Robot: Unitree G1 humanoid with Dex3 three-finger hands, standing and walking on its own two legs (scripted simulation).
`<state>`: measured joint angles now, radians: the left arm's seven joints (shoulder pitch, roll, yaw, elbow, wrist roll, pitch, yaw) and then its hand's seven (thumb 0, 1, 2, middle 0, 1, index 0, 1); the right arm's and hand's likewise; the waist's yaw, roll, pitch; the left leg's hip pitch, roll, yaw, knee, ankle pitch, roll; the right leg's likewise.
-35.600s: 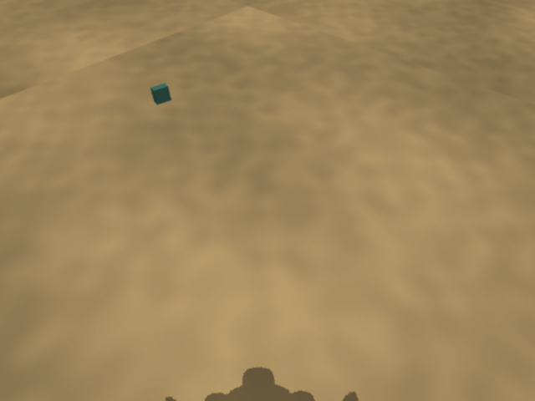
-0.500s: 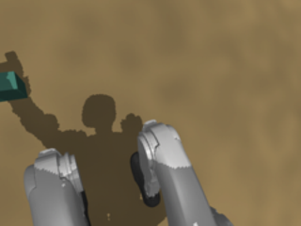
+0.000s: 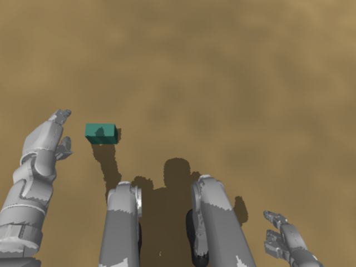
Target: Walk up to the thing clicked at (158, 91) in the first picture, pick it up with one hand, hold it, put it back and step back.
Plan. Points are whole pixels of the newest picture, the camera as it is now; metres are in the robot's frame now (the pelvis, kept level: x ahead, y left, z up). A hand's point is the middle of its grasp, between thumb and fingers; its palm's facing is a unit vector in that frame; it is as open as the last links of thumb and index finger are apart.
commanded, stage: home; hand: left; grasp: from above
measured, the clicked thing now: (102, 134) +0.53 +0.23 -0.43
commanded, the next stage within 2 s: none
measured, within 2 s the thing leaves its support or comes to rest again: neither
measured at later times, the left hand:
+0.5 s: hand (42, 185) +0.28 +0.20 +0.09, palm faces +0.07 -0.96 -0.26, open 7.4 cm
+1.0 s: hand out of the picture +0.22 +0.19 +0.19, palm faces +0.15 -0.97 -0.18, open 7.4 cm
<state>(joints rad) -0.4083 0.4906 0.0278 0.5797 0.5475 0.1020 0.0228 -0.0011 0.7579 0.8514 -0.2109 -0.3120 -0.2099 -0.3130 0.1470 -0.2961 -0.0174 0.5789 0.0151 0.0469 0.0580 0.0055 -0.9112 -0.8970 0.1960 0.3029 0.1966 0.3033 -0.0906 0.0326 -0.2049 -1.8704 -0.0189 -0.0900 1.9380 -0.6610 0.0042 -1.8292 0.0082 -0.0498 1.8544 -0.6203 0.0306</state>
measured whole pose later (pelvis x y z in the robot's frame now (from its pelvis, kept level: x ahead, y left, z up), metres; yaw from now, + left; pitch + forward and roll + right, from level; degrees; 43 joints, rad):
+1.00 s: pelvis +0.08 +0.00 +0.23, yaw +5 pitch +10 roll -3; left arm 0.51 0.22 0.03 -0.13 -0.06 0.46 0.01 0.01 0.90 0.90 -0.20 -0.30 -0.20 -0.30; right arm 0.28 -0.22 0.04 0.50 0.02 -0.23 -0.18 0.01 -0.91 -0.90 0.20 0.30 0.20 0.30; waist -0.03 0.04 -0.18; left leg -0.69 0.00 -0.09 1.01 -0.50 0.00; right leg -0.65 0.01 -0.05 0.94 -0.47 0.01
